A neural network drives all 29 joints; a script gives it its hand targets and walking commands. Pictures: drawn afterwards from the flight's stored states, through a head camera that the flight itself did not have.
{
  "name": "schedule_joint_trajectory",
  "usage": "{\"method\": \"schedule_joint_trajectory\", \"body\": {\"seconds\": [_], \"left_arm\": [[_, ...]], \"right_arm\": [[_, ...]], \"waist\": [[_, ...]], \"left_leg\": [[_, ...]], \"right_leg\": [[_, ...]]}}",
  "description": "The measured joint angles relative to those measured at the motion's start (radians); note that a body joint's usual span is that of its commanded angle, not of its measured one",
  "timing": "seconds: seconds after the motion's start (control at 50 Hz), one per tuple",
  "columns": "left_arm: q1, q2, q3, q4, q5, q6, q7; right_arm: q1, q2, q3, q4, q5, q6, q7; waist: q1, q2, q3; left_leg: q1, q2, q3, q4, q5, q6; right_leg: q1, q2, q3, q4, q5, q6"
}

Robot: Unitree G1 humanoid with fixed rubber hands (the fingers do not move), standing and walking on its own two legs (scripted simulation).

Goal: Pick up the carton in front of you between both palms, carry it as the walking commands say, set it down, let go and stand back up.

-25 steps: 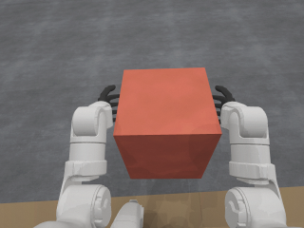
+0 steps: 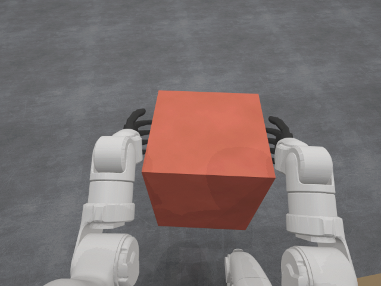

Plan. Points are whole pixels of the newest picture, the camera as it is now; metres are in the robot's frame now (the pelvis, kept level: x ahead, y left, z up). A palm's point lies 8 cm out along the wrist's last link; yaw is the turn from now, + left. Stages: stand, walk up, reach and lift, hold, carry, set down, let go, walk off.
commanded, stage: carry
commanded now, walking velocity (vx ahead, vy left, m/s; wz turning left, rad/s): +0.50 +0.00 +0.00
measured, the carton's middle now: (204, 164) +0.36 -0.01 +0.01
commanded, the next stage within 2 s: none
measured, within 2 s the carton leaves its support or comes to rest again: neither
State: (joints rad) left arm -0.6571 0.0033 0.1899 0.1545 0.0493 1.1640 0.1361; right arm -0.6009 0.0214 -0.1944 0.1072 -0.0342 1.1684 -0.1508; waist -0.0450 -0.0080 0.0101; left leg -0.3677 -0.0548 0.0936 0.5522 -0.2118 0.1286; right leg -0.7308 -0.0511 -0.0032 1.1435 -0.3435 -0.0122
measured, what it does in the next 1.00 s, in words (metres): walks ahead: right foot, then left foot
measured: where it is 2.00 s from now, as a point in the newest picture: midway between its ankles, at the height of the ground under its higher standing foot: (192, 131)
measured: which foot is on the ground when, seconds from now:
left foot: down 0.00-0.26, up 0.28-0.74, down 0.76-1.00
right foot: up 0.00-0.24, down 0.26-0.76, up 0.78-1.00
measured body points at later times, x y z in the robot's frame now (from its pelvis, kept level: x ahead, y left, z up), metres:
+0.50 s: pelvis +0.30 -0.04 +0.00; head +0.33 -0.05 +0.45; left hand +0.65 +0.13 +0.08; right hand +0.67 -0.17 +0.08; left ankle +0.32 +0.11 -0.67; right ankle +0.31 -0.10 -0.74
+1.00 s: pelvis +0.60 +0.02 +0.01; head +0.58 +0.03 +0.46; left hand +0.88 +0.17 +0.08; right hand +0.87 -0.13 +0.08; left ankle +0.58 +0.10 -0.74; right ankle +0.63 -0.12 -0.69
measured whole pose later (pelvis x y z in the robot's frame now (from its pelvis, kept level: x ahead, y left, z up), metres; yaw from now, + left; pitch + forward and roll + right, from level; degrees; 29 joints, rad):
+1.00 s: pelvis +0.60 +0.02 +0.01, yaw +0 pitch +4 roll +0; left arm -0.15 -0.13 0.12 -0.28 0.12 1.20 0.07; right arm -0.14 0.13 -0.09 -0.27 -0.11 1.21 -0.10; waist -0.02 -0.01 -0.14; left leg -0.19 0.02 0.19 0.31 -0.20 0.05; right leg -0.55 -0.09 -0.09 0.86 -0.28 0.02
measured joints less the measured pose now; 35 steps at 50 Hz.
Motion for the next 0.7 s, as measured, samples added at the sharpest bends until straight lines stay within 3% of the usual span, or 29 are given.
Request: {"method": "schedule_joint_trajectory", "body": {"seconds": [0.1,0.22,0.26,0.3,0.34,0.38,0.56,0.7], "left_arm": [[0.009,-0.016,0.019,-0.088,0.012,0.007,0.0],[-0.007,-0.012,0.04,-0.077,0.017,0.025,-0.001],[-0.025,-0.015,0.04,-0.027,0.024,0.024,-0.003],[-0.045,-0.024,0.037,0.031,0.039,0.005,-0.003],[-0.041,-0.025,0.033,0.07,0.043,0.002,-0.004],[-0.013,-0.02,0.027,0.068,0.031,0.01,-0.004],[0.105,-0.054,0.046,-0.092,0.013,0.001,-0.004],[0.254,-0.131,0.039,-0.282,0.047,-0.002,-0.028]], "right_arm": [[-0.016,0.003,-0.004,-0.048,0.008,-0.006,-0.001],[-0.06,-0.003,-0.003,-0.002,0.009,0.006,-0.001],[-0.071,-0.019,-0.002,0.036,0.01,0.013,0.003],[-0.09,-0.042,-0.006,0.086,0.015,0.008,0.012],[-0.086,-0.048,-0.005,0.12,0.015,0.01,0.015],[-0.076,-0.039,0.003,0.128,0.006,0.021,0.014],[0.033,0.031,0.004,-0.042,-0.042,0.028,0.015],[0.213,0.102,0.003,-0.265,-0.062,0.026,0.018]], "waist": [[-0.016,0.0,-0.011],[-0.023,0.002,-0.072],[-0.012,0.004,-0.094],[0.012,0.036,-0.089],[0.034,0.029,-0.078],[0.048,0.021,-0.063],[0.071,0.01,-0.033],[0.052,0.012,-0.092]], "left_leg": [[0.106,-0.001,-0.017,-0.034,-0.076,-0.011],[0.253,0.0,-0.037,-0.029,-0.212,-0.04],[0.257,0.002,-0.04,0.101,-0.266,-0.058],[0.15,0.013,-0.073,0.393,-0.303,-0.088],[0.03,0.01,-0.083,0.609,-0.287,-0.092],[-0.072,0.031,-0.078,0.664,-0.23,-0.099],[-0.286,0.129,-0.05,0.303,-0.04,-0.16],[-0.197,0.102,0.016,-0.015,0.129,-0.155]], "right_leg": [[-0.061,-0.007,-0.014,-0.151,0.141,-0.003],[0.092,0.052,-0.091,-0.565,0.347,-0.045],[0.196,0.068,-0.121,-0.661,0.356,-0.068],[0.192,0.087,-0.136,-0.578,0.23,-0.092],[0.219,0.086,-0.134,-0.563,0.184,-0.099],[0.267,0.085,-0.13,-0.602,0.178,-0.096],[0.5,0.07,-0.108,-0.821,0.152,-0.08],[0.681,0.05,-0.095,-0.896,0.049,-0.032]]}}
